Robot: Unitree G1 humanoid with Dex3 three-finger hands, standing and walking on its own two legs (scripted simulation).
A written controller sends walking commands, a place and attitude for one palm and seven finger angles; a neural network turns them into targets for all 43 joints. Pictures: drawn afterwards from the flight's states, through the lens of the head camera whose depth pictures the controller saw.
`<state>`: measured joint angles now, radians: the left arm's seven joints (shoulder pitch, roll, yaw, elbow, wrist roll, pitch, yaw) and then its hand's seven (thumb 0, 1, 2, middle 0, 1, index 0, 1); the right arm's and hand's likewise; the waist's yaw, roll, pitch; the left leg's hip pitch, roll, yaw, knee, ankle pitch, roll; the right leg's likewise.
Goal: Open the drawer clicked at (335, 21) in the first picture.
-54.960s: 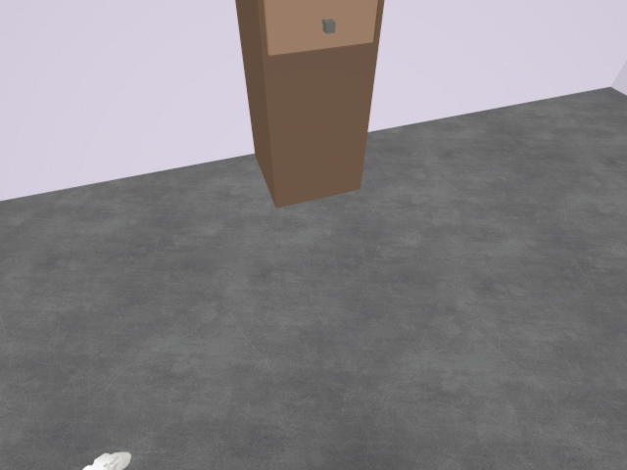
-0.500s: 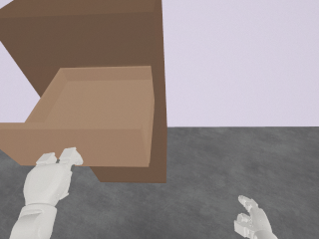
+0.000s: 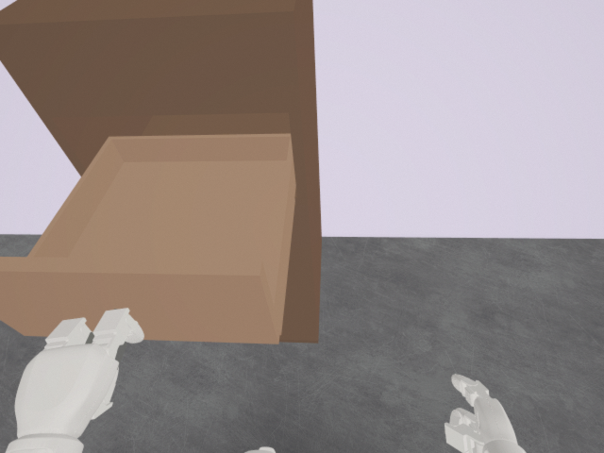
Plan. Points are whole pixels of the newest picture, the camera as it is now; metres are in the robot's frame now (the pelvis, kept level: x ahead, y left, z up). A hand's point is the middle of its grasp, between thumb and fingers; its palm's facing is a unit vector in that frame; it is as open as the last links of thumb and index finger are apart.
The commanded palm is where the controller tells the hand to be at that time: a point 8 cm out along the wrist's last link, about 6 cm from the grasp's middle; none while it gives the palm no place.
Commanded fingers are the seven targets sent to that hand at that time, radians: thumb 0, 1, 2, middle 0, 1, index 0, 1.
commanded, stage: pull the drawer open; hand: left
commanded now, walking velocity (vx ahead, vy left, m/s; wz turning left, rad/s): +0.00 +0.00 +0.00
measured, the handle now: (109, 337) +0.23 +0.27 +0.06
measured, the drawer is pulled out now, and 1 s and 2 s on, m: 0.30 0.30 0.30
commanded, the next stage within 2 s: open the thumb to release the handle in 0.06 s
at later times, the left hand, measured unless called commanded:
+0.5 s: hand (98, 381) +0.18 +0.27 +0.05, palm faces +0.06 -0.06 -1.00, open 8.7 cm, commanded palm +0.16 +0.27 +0.10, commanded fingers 0.00 -0.36 0.36 -0.31 -1.22 -0.31 -1.22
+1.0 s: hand (101, 381) +0.18 +0.27 +0.04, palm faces +0.05 -0.07 -1.00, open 13.7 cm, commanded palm +0.17 +0.26 +0.10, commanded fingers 0.00 -0.50 0.30 -0.30 -1.20 -0.30 -1.20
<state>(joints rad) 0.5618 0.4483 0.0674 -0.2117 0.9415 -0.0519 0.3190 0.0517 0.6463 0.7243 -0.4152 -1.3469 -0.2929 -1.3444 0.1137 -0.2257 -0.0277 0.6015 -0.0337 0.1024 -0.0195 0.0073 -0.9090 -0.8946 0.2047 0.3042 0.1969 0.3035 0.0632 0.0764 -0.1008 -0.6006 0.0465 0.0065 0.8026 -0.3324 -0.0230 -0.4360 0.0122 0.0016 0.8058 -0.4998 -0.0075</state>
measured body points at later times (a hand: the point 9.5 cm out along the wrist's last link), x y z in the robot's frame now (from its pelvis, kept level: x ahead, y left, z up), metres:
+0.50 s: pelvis -0.01 +0.00 +0.00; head +0.01 -0.03 +0.45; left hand +0.17 +0.27 +0.10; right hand +0.19 -0.22 -0.11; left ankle +0.04 +0.14 -0.70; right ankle -0.06 -0.12 -0.70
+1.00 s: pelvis -0.02 +0.00 +0.00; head +0.00 -0.03 +0.45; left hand +0.18 +0.27 +0.10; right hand +0.19 -0.22 -0.10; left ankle +0.04 +0.14 -0.70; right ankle -0.06 -0.12 -0.70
